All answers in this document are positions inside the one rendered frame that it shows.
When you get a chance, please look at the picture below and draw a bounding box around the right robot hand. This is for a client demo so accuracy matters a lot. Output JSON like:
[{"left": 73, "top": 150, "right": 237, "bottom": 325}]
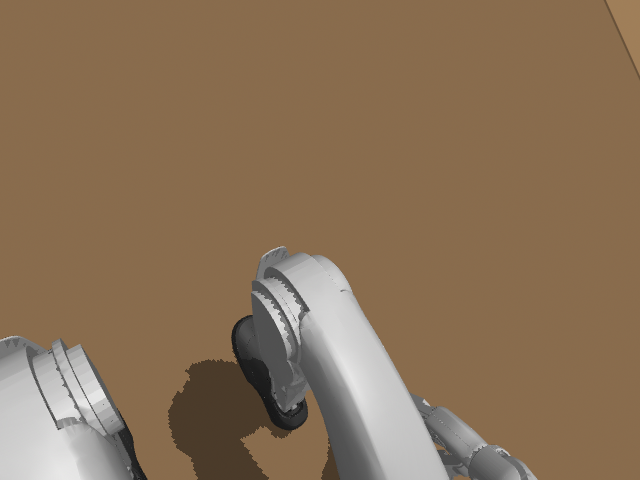
[{"left": 409, "top": 392, "right": 488, "bottom": 480}]

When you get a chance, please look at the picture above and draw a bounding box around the right robot foot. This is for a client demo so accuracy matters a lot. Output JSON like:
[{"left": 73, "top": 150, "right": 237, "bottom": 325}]
[{"left": 231, "top": 315, "right": 308, "bottom": 430}]

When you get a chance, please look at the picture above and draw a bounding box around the right robot arm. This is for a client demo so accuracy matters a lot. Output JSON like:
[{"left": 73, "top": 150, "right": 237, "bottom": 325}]
[{"left": 468, "top": 445, "right": 538, "bottom": 480}]

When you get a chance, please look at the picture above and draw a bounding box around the left robot foot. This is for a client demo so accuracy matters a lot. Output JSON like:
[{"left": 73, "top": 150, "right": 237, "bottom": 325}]
[{"left": 116, "top": 407, "right": 148, "bottom": 480}]

